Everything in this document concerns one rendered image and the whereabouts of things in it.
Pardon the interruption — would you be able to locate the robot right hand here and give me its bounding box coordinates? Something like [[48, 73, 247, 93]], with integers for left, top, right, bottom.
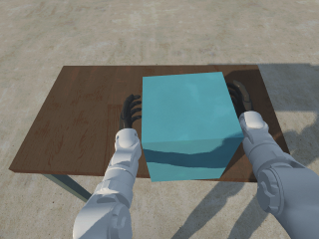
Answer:
[[226, 80, 255, 119]]

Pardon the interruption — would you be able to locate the table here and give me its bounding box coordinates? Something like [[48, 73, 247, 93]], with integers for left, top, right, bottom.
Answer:
[[8, 65, 291, 203]]

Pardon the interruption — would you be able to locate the left robot upper arm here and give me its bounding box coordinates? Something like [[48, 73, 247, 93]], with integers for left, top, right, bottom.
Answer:
[[73, 202, 133, 239]]

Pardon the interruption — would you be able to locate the right robot upper arm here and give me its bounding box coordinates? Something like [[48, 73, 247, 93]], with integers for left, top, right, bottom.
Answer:
[[256, 167, 319, 239]]

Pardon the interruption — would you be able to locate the left robot forearm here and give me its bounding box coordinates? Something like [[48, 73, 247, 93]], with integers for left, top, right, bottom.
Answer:
[[73, 127, 142, 239]]

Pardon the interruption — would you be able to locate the right robot forearm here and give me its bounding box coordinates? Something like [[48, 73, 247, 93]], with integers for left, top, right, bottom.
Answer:
[[238, 111, 319, 180]]

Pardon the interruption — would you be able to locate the carton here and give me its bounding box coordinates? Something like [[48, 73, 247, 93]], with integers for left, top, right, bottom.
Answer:
[[142, 72, 244, 182]]

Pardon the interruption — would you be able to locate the robot left hand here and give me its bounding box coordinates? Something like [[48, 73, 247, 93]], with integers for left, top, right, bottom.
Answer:
[[119, 94, 143, 130]]

